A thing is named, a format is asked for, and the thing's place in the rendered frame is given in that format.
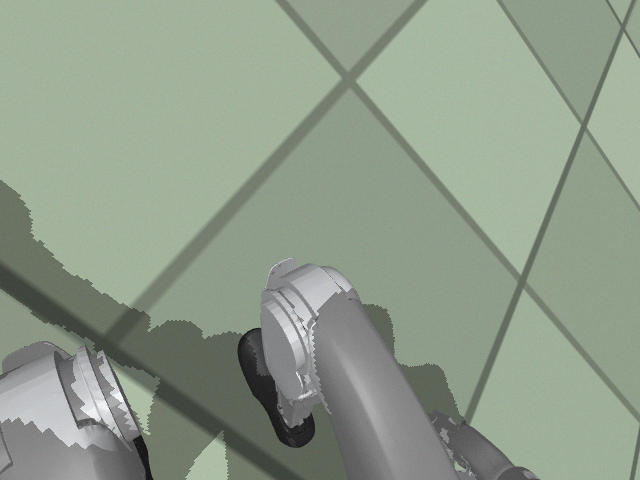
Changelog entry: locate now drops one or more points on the right robot hand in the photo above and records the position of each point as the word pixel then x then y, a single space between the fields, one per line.
pixel 470 449

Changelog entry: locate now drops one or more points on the left robot foot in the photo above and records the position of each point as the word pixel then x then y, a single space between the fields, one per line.
pixel 143 453

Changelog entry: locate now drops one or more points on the right robot foot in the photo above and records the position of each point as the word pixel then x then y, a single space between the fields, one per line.
pixel 262 385

